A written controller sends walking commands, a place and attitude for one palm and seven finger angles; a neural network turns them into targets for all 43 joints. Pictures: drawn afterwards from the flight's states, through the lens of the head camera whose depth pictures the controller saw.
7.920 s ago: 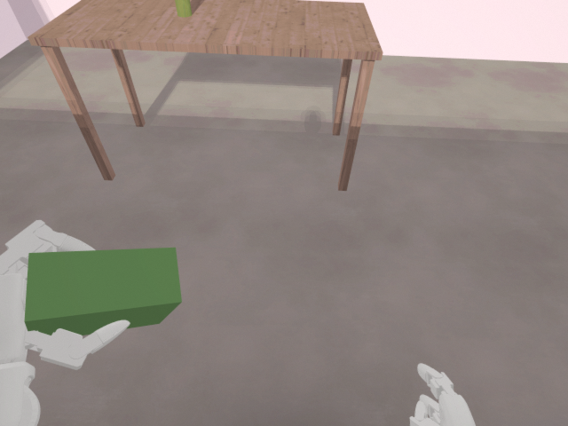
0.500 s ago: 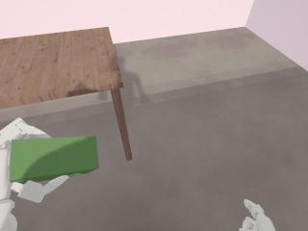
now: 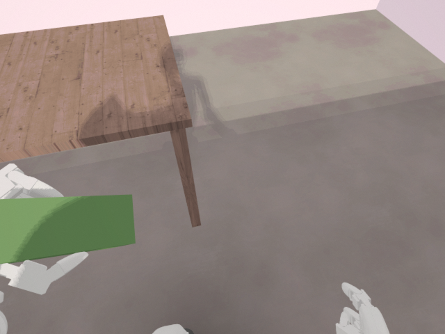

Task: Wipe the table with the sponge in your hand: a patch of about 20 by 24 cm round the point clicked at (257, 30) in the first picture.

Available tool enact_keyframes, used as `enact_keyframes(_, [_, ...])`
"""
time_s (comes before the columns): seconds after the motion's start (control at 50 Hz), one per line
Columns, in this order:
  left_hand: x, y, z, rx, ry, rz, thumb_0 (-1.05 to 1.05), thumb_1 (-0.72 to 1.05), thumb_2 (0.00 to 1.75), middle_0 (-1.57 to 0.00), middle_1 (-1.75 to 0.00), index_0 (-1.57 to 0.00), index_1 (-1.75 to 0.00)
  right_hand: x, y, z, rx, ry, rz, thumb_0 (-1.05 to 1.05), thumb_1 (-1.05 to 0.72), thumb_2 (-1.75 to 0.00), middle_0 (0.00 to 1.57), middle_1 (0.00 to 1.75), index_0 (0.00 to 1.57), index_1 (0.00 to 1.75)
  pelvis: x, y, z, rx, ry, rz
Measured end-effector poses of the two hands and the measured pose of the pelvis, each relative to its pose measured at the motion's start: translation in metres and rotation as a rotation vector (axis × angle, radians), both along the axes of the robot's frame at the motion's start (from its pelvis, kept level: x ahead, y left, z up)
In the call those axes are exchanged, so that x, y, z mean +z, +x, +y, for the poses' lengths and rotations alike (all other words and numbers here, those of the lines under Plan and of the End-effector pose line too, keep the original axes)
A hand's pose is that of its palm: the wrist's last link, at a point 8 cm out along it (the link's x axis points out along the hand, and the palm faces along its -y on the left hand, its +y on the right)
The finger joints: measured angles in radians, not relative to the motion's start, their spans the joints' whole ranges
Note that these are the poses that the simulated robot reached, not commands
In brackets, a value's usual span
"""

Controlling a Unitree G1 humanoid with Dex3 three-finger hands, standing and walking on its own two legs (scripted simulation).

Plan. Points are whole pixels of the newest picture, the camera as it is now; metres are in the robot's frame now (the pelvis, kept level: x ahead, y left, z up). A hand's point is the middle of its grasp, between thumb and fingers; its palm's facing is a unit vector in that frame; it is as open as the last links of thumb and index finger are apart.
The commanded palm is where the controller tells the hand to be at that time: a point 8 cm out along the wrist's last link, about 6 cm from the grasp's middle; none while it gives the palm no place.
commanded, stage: take the last steps up to it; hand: left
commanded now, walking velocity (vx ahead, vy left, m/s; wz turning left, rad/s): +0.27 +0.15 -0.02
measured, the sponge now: (87, 227) +0.23 +0.20 +0.14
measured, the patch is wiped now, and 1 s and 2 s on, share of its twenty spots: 0.00 0.00 0.00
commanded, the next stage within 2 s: come to a stop and stand still in 0.48 s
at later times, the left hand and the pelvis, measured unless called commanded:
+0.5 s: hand (65, 149) +0.34 +0.26 +0.16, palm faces +0.35 -0.78 -0.52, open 10.1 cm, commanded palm +0.28 +0.30 +0.18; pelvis +0.11 +0.03 +0.00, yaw -1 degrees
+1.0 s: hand (67, 124) +0.38 +0.27 +0.17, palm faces +0.30 -0.82 -0.49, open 10.1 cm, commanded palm +0.33 +0.32 +0.18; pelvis +0.15 +0.05 -0.01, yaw -3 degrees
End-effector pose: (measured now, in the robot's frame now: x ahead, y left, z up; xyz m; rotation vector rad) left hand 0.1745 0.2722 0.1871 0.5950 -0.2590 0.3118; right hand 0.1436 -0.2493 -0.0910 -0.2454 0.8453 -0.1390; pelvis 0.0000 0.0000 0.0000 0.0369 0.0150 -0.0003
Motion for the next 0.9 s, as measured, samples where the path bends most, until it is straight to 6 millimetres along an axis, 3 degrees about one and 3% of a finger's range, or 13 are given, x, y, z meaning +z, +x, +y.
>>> enact_keyframes(0.06, [-0.003, 0.023, 0.017, -0.021, 0.003, -0.064, -0.01, -0.50, 0.99, -0.72, -1.35, -0.76, -1.34, 0.000, 0.021, 0.006, -0.046, -0.024, -0.058, 0.01, -0.91, -0.90, 0.20, 0.30, 0.20, 0.30, -0.012, 0.015, 0.016, -0.020, -0.001, -0.012])
enact_keyframes(0.12, [-0.005, 0.047, 0.027, -0.023, -0.014, -0.070, -0.01, -0.50, 0.99, -0.72, -1.35, -0.76, -1.34, 0.003, 0.038, 0.023, -0.067, 0.007, -0.093, 0.01, -0.91, -0.90, 0.20, 0.30, 0.19, 0.30, -0.010, 0.027, 0.022, -0.029, -0.009, -0.010])
enact_keyframes(0.2, [0.002, 0.069, 0.021, -0.053, -0.028, -0.058, -0.01, -0.50, 0.99, -0.72, -1.35, -0.76, -1.34, 0.005, 0.055, 0.046, -0.065, 0.074, -0.118, 0.01, -0.91, -0.90, 0.20, 0.30, 0.19, 0.30, -0.004, 0.046, 0.026, -0.042, -0.022, 0.007])
enact_keyframes(0.28, [0.010, 0.084, 0.009, -0.083, 0.012, -0.036, -0.01, -0.50, 0.99, -0.72, -1.35, -0.76, -1.34, -0.006, 0.068, 0.060, -0.053, 0.129, -0.103, 0.01, -0.91, -0.90, 0.20, 0.30, 0.20, 0.30, -0.004, 0.068, 0.024, -0.041, -0.021, 0.011])
enact_keyframes(0.4, [0.004, 0.107, 0.012, -0.024, 0.035, 0.000, -0.01, -0.50, 0.99, -0.72, -1.35, -0.76, -1.34, -0.034, 0.087, 0.055, -0.030, 0.152, 0.006, 0.01, -0.91, -0.90, 0.21, 0.30, 0.20, 0.30, -0.011, 0.093, 0.020, -0.021, -0.012, -0.009])
enact_keyframes(0.54, [-0.002, 0.130, 0.025, 0.007, -0.009, 0.055, -0.01, -0.50, 0.99, -0.72, -1.35, -0.76, -1.34, -0.015, 0.111, 0.041, -0.030, 0.073, 0.044, 0.01, -0.91, -0.90, 0.21, 0.30, 0.20, 0.30, 0.005, 0.118, 0.032, -0.018, 0.023, 0.002])
enact_keyframes(0.66, [0.004, 0.153, 0.045, -0.048, -0.001, -0.002, -0.01, -0.50, 0.99, -0.72, -1.35, -0.76, -1.34, 0.004, 0.142, 0.045, -0.048, -0.023, -0.008, 0.01, -0.91, -0.90, 0.20, 0.30, 0.20, 0.30, 0.001, 0.142, 0.058, -0.024, 0.015, -0.002])
enact_keyframes(0.72, [0.004, 0.169, 0.062, -0.079, 0.015, -0.083, -0.01, -0.50, 0.99, -0.72, -1.35, -0.76, -1.34, 0.004, 0.160, 0.057, -0.084, -0.042, -0.070, 0.01, -0.91, -0.90, 0.20, 0.30, 0.19, 0.30, -0.013, 0.153, 0.074, -0.035, -0.010, -0.012])
enact_keyframes(0.8, [-0.004, 0.185, 0.079, -0.050, -0.017, -0.080, -0.01, -0.50, 0.99, -0.72, -1.35, -0.76, -1.34, 0.009, 0.173, 0.088, -0.049, 0.023, -0.092, 0.01, -0.91, -0.90, 0.20, 0.30, 0.19, 0.30, -0.010, 0.155, 0.073, -0.035, -0.014, -0.016])
enact_keyframes(0.9, [-0.001, 0.180, 0.062, -0.071, -0.057, -0.041, -0.01, -0.50, 0.99, -0.72, -1.35, -0.76, -1.34, 0.012, 0.177, 0.116, 0.024, 0.120, -0.131, 0.01, -0.91, -0.90, 0.20, 0.30, 0.20, 0.30, -0.005, 0.155, 0.067, -0.053, -0.036, -0.010])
